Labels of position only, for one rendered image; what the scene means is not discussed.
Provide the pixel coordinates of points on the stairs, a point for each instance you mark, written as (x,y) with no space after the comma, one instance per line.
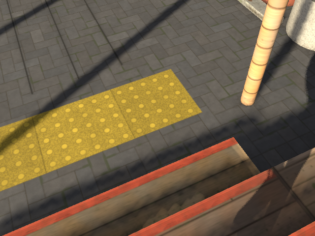
(217,191)

